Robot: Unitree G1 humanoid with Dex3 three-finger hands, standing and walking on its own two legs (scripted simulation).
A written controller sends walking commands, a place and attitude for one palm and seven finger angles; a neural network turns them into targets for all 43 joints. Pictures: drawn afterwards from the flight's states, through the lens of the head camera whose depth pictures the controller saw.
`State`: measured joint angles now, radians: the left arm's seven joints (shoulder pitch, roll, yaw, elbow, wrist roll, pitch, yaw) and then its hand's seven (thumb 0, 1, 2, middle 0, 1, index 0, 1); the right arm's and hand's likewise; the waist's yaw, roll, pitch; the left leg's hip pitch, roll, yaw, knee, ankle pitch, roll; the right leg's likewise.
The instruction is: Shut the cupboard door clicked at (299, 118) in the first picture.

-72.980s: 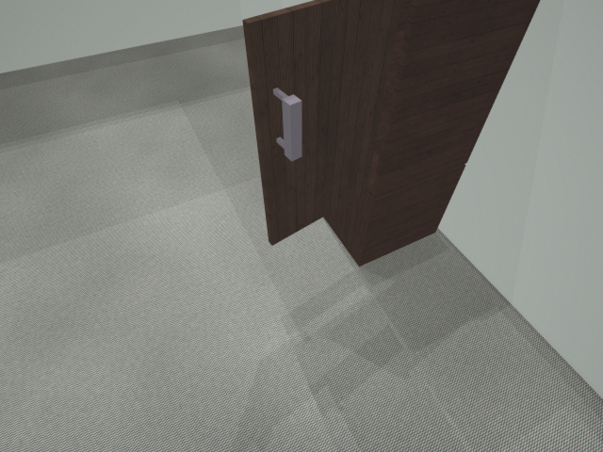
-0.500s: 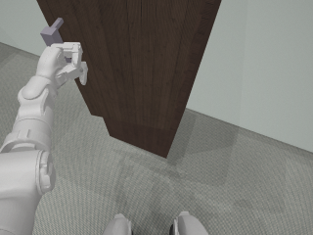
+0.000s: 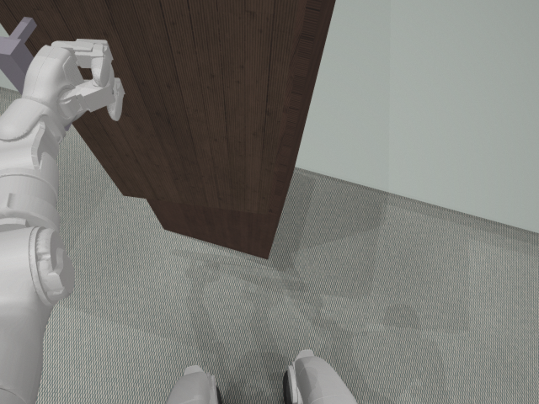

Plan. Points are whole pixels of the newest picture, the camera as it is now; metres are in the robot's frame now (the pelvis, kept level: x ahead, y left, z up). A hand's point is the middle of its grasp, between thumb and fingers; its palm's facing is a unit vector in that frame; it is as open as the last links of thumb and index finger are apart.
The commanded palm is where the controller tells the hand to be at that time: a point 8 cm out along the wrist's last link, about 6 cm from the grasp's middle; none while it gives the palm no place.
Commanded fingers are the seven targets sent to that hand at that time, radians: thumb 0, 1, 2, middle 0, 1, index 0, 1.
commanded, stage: push the door shut along its arc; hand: left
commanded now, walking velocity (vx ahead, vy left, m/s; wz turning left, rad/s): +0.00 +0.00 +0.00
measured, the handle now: (44, 77) +0.56 +0.24 +0.12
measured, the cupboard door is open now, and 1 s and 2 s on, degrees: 9 0 0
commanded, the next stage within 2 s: pull the fist back off the door in 0.46 s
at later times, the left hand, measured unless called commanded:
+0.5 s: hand (123, 76) +0.54 +0.14 +0.12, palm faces -0.36 -0.93 -0.03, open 3.5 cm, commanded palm +0.58 +0.15 +0.12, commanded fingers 0.00 0.90 0.90 -1.30 -1.50 -1.30 -1.50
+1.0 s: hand (142, 70) +0.56 +0.11 +0.12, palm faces +0.06 -1.00 -0.04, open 3.3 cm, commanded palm +0.52 +0.15 +0.12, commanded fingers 0.00 0.90 0.90 -1.30 -1.50 -1.30 -1.50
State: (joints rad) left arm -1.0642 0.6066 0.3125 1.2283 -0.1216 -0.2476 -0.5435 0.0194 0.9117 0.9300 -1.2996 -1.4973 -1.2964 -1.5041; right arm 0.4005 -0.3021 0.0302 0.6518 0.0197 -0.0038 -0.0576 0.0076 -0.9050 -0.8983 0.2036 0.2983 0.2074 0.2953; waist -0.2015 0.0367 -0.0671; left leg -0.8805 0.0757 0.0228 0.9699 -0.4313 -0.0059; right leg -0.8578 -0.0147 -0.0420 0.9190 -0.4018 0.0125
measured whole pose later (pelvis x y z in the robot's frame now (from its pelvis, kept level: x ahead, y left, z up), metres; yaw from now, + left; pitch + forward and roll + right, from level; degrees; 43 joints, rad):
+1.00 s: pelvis -0.02 +0.01 -0.01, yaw +1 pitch +22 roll -3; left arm -1.24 0.46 0.31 1.34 0.02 -0.27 0.05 0.03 0.94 0.98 -1.30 -1.50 -1.30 -1.50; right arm 0.47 -0.26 0.03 0.67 -0.06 -0.04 0.05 0.00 -0.91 -0.90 0.20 0.30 0.21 0.30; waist -0.25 0.06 -0.09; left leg -0.99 0.06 0.00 1.01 -0.41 0.00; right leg -0.95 -0.02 -0.06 0.94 -0.38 0.02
